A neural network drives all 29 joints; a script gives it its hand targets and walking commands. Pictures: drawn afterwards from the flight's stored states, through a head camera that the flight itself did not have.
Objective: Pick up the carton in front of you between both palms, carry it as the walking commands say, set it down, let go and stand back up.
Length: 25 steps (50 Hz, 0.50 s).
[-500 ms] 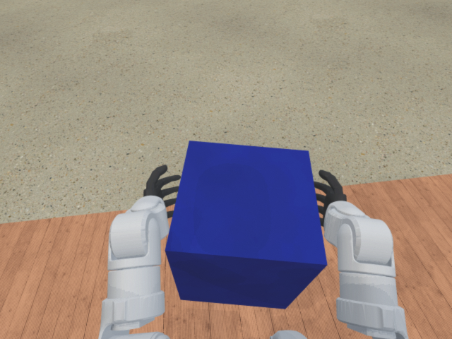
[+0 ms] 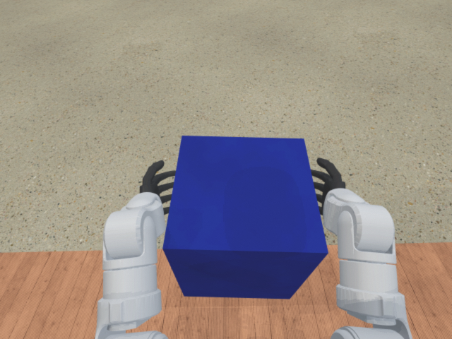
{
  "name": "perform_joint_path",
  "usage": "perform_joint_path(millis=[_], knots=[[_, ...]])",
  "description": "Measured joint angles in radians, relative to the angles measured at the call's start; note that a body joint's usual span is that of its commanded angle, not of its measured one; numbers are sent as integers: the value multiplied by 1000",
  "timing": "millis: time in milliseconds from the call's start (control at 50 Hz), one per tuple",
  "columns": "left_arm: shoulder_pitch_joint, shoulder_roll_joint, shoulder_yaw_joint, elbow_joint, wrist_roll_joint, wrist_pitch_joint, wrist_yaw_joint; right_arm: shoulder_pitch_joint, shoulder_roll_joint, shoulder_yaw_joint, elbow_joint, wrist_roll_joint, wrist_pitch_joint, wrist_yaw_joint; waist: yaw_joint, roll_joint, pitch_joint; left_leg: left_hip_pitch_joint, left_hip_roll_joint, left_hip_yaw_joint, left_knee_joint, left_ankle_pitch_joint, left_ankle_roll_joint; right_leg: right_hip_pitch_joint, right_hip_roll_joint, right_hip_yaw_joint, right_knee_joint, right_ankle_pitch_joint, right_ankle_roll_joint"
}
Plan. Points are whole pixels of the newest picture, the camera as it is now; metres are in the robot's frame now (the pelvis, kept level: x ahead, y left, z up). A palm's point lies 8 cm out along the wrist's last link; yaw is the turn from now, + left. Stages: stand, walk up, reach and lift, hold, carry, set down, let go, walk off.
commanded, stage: carry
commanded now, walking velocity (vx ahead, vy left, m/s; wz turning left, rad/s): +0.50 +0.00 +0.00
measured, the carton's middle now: (239, 223) +0.32 +0.01 +0.02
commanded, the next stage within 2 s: none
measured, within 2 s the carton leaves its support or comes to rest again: neither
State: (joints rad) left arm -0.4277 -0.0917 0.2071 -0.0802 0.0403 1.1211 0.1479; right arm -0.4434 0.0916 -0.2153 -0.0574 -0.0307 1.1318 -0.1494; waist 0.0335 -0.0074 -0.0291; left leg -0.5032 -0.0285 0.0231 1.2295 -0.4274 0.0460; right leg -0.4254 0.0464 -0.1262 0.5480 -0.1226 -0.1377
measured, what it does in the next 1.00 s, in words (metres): goes down: left foot, then right foot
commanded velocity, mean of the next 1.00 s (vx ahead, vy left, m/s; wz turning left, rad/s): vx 0.50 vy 0.00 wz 0.00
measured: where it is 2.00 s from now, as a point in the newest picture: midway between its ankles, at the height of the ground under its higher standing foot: (244, 171)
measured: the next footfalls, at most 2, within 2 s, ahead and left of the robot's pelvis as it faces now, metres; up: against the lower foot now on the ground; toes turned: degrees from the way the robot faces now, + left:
left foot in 0.44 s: +0.42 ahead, +0.07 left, -0.02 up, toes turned +0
right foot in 1.00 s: +0.75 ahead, -0.09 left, -0.04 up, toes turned -9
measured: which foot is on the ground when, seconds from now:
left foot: up 0.00-0.42, down 0.44-1.00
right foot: down 0.00-0.46, up 0.48-0.98, down 1.00-1.00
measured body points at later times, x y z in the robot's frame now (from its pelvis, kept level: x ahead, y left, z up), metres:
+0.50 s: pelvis +0.29 +0.02 -0.03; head +0.29 +0.03 +0.42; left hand +0.64 +0.16 +0.07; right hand +0.62 -0.14 +0.07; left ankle +0.38 +0.07 -0.75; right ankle +0.09 -0.04 -0.67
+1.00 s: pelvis +0.59 -0.01 -0.04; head +0.58 -0.01 +0.41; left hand +0.86 +0.13 +0.06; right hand +0.85 -0.17 +0.05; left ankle +0.39 +0.07 -0.74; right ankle +0.71 -0.09 -0.77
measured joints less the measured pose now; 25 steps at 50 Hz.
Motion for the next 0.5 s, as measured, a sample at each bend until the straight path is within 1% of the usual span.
perform_joint_path(millis=[100, 180, 240, 300, 380, 420, 440, 460, 480, 500], knots=[[4, 5, 9, -6, -26, -34, -2, 21, 35, -11, -36, -27, -32, 3, 13, -5, 27, -160, 60, -11, -164, 114, -18, 92, 4, 7, -61, -39, -10], [-19, 10, 1, -18, -39, -53, -4, 32, 29, -3, -86, -28, -47, 3, 17, -5, 27, -223, 79, -15, -267, 234, -29, 166, 6, 25, -106, -74, -1], [-32, 11, -5, -23, -40, -52, -5, 33, 20, 1, -112, -26, -39, 1, 18, 0, 11, -226, 76, -3, -361, 316, -27, 225, 8, 43, -131, -110, 8], [-40, 9, -12, -14, -34, -42, -6, 32, 12, -1, -118, -26, -19, 0, 20, 7, -16, -191, 61, 22, -488, 394, -18, 288, 16, 58, -146, -160, 19], [-44, 10, -25, 14, -22, -26, -7, 32, 8, -12, -102, -28, 5, 4, 29, 12, -46, -93, 23, 71, -688, 489, 10, 376, 30, 71, -127, -258, 34], [-39, 18, -26, 22, -20, -17, -7, 24, 14, -14, -77, -37, 7, 8, 29, 9, -56, -10, 1, 98, -782, 529, 26, 394, 32, 69, -35, -331, 45], [-35, 24, -24, 26, -20, -13, -7, 15, 19, -14, -59, -42, 7, 9, 25, 16, -63, 38, 2, 104, -803, 519, 44, 379, 35, 61, 66, -367, 55], [-39, 37, -24, 39, -24, -15, -8, 8, 27, -14, -36, -50, -3, 10, 9, -3, -65, 38, -13, 108, -759, 425, 69, 332, 16, 56, 205, -371, 70], [-45, 48, -22, 56, -30, -18, -9, 0, 31, -13, -15, -57, -12, 10, -9, -20, -57, 23, -25, 113, -699, 365, 80, 270, 9, 76, 363, -393, 85], [-44, 51, -20, 70, -32, -20, -9, -3, 29, -10, 5, -59, -17, 10, -25, -20, -48, 17, -28, 112, -657, 330, 83, 201, 15, 96, 510, -407, 91]])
